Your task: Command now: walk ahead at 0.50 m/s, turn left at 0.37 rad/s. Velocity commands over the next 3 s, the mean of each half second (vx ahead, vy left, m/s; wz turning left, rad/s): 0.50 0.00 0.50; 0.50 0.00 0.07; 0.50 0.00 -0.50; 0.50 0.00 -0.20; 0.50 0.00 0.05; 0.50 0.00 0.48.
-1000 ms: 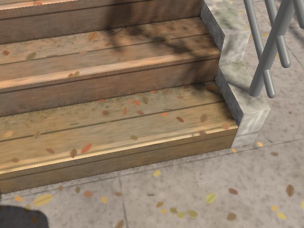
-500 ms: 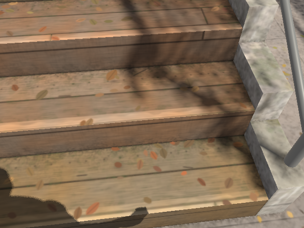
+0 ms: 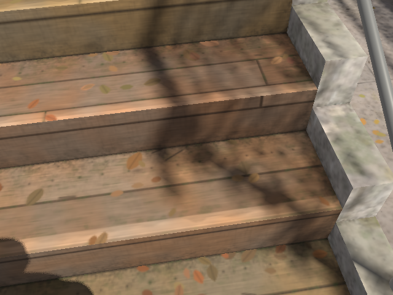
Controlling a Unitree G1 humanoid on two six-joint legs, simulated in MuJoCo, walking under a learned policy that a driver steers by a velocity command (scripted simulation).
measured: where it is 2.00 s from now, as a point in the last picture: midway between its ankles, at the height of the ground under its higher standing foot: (105, 9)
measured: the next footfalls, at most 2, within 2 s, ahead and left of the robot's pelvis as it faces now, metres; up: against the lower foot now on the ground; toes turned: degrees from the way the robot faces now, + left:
left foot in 0.50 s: +0.35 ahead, +0.19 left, +0.17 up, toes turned +20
right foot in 1.04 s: +0.63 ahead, +0.20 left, +0.35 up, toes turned +10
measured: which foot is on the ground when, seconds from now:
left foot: up 0.00-0.48, down 0.50-1.00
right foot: down 0.00-0.52, up 0.54-1.00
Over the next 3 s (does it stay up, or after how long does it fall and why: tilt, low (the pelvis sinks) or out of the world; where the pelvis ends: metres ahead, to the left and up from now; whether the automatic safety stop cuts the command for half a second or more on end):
stays up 1.64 0.19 0.88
